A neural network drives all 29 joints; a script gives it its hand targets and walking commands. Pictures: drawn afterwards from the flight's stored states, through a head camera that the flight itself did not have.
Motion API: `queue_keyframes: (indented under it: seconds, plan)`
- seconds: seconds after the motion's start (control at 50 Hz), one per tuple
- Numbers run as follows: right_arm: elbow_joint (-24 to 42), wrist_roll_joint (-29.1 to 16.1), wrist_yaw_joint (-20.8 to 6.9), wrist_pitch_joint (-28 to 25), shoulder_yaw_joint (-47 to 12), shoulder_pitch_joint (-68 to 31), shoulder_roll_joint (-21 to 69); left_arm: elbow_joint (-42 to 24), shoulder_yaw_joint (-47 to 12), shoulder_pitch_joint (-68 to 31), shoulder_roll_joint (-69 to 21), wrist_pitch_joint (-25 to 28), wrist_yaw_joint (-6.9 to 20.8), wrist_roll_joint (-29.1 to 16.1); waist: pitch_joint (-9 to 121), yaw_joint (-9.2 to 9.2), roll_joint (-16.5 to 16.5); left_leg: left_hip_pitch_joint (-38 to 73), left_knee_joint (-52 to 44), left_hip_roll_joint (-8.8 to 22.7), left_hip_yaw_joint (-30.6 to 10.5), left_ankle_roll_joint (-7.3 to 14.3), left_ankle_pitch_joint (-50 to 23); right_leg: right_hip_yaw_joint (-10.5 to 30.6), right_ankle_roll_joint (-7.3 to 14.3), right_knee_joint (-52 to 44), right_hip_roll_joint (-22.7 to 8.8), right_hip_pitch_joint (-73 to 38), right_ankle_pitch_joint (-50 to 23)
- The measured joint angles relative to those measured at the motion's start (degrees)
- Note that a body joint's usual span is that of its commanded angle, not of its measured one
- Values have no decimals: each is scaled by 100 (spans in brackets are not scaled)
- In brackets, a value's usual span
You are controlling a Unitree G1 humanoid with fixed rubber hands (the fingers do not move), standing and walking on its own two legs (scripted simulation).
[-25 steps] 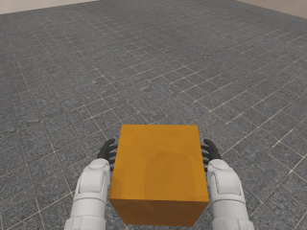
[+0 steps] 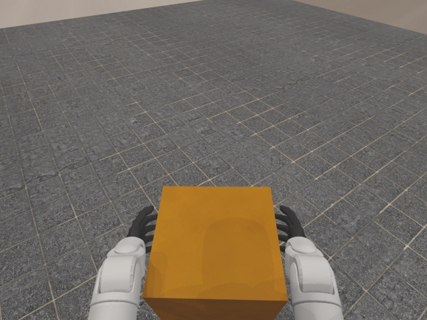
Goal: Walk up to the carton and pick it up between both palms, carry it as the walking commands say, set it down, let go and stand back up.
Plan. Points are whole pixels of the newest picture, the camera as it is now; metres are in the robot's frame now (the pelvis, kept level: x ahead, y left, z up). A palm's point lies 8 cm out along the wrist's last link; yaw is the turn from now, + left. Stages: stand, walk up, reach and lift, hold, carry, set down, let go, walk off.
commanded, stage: hold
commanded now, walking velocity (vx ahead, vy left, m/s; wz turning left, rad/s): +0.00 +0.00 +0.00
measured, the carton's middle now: (216, 261) +0.27 +0.00 -0.04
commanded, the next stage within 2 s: carry in 0.52 s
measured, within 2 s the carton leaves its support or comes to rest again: neither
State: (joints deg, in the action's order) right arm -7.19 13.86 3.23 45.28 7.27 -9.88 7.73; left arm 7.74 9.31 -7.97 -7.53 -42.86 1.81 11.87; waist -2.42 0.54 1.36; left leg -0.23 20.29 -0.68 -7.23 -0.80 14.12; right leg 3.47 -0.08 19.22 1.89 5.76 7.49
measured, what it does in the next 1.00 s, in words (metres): walks ahead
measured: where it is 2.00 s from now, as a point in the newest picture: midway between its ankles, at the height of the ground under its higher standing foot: (214, 233)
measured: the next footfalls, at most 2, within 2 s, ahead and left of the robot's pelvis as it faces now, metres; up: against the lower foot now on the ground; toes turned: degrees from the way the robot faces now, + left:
right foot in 1.02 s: +0.24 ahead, -0.09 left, +0.00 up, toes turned -12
left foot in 1.44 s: +0.59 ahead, +0.12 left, +0.00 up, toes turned +9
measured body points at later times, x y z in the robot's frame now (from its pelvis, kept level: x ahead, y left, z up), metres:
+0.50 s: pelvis +0.00 +0.00 +0.00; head -0.03 +0.00 +0.45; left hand +0.28 +0.15 +0.02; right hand +0.29 -0.15 +0.03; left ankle -0.02 +0.14 -0.75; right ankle +0.04 -0.12 -0.75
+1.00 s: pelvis +0.13 +0.01 -0.01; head +0.11 +0.02 +0.44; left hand +0.40 +0.15 +0.06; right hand +0.39 -0.15 +0.07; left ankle -0.01 +0.12 -0.75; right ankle +0.18 -0.09 -0.73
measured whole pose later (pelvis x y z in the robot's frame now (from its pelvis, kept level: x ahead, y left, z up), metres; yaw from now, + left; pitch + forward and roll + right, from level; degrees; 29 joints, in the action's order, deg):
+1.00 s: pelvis +0.13 +0.01 -0.01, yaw -3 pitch +6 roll -3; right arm 18.8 3.9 7.9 65.9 4.8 -5.6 7.4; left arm -20.8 5.0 -3.1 -7.3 -66.0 -7.2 2.3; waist 10.3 -0.6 1.8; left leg -3.1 19.8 4.2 5.2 -0.3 22.6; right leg -10.9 -1.0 29.3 0.6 25.9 12.3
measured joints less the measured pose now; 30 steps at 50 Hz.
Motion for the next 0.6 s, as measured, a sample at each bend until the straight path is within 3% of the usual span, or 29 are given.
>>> queue_keyframes:
  seconds: [0.08,0.28,0.52,0.6]
  plan:
    - [-185,70,-31,0,128,-165,24,209,102,-183,-22,-11,6,45,-86,-64,-57,-7,117,-43,-17,16,10,-17,-13,86,-33,-14,8]
    - [-448,119,-85,-57,412,-407,51,575,235,-492,-73,60,3,138,-108,5,-39,-184,443,-79,99,51,145,95,-45,416,-27,201,105]
    - [-134,86,-65,69,166,-167,24,246,68,-184,-24,-23,-33,8,72,-20,-12,-73,228,-33,-27,5,113,-27,6,248,-12,75,135]
    - [-123,-34,-72,198,207,-198,-31,136,23,-269,-37,-292,-94,6,459,-90,-104,-908,1162,61,382,59,965,-130,40,624,-88,637,339]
